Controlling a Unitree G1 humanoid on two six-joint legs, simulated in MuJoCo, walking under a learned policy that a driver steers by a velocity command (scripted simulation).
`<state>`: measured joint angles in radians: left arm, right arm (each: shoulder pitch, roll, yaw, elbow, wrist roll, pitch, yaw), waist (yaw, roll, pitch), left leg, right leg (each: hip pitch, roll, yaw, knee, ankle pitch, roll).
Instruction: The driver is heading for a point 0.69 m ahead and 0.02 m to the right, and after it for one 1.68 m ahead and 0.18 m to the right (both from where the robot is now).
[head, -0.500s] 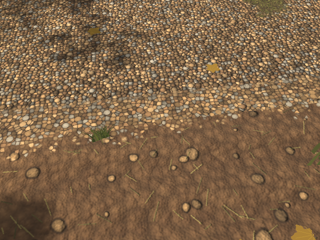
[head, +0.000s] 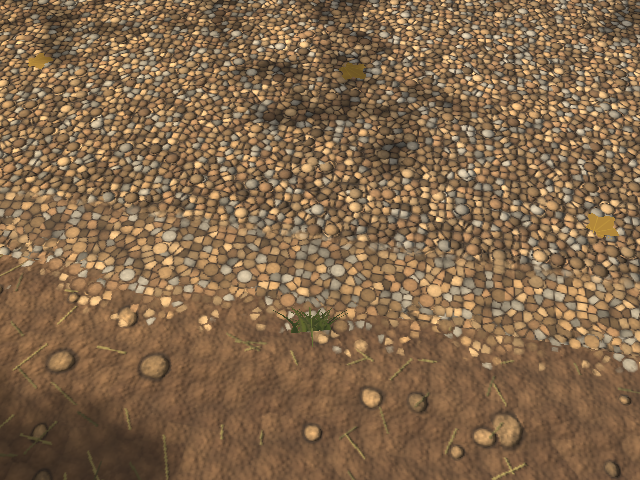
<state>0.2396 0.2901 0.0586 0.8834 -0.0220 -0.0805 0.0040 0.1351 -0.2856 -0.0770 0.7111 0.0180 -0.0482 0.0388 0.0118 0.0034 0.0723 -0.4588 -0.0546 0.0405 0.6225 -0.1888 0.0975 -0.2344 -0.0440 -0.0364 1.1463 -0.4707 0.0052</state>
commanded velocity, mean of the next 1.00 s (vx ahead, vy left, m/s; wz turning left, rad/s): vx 0.50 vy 0.00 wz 0.15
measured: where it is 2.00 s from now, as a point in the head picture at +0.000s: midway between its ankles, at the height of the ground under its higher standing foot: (345, 222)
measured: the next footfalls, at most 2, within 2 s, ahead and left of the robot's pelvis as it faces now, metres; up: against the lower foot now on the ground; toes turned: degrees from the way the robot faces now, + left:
right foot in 0.44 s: +0.44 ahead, -0.11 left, +0.00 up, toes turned +9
left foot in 0.96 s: +0.68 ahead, +0.18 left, +0.00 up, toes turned +8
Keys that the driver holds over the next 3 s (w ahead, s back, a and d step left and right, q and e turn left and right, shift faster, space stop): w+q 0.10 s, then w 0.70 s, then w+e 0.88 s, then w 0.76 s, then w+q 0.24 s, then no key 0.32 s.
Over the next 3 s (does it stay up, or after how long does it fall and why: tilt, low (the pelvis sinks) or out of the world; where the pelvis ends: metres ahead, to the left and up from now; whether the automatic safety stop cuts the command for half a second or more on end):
stays up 1.57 -0.23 0.01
